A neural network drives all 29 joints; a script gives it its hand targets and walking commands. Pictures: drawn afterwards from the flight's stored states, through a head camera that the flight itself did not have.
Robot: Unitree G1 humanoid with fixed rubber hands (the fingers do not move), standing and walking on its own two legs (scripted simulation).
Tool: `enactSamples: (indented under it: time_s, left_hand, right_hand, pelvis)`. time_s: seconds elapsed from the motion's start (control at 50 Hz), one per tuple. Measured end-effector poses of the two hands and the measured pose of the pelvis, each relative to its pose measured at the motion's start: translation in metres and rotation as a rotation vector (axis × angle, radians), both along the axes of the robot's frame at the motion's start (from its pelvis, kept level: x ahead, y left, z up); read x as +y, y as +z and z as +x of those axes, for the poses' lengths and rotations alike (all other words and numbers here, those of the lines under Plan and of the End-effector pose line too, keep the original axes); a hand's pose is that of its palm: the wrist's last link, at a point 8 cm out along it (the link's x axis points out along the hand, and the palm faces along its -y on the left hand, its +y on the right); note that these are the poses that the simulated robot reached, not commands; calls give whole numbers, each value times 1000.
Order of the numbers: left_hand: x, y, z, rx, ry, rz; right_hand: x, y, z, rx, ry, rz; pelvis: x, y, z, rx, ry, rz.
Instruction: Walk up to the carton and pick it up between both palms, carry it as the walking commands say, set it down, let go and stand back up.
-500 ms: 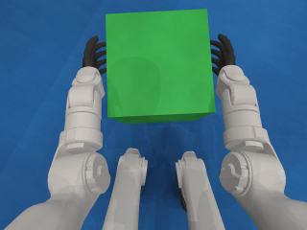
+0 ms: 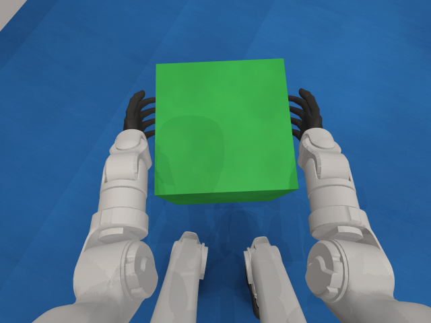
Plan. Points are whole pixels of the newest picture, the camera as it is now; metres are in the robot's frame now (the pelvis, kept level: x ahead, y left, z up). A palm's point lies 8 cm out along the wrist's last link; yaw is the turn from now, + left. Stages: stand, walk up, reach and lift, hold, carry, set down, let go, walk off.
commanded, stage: reach and lift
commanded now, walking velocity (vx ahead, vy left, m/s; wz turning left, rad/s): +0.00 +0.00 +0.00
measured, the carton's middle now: (222, 142) +0.46 +0.02 -0.13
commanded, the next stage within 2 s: none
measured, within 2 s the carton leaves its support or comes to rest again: neither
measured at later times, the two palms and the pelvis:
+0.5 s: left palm (122, 130) +0.42 +0.18 +0.02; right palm (327, 128) +0.44 -0.14 +0.02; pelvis +0.02 +0.00 +0.07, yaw +0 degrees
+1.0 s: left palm (103, 125) +0.40 +0.17 +0.09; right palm (355, 121) +0.42 -0.14 +0.09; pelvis +0.04 +0.00 +0.13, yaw +1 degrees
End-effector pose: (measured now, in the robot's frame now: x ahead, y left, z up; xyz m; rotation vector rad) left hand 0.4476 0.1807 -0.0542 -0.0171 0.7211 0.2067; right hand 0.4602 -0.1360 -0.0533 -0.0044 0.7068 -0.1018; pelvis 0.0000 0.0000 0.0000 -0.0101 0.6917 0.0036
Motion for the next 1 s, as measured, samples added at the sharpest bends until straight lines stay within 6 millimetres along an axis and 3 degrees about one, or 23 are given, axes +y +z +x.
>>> enactSamples:
  time_s: [1.0]
  left_hand:
    - [-6, 142, -45, 3, 14, -6]
  right_hand:
    - [-5, 143, -44, 4, -1, -4]
  pelvis:
    - [-4, 129, 43, -259, 7, 7]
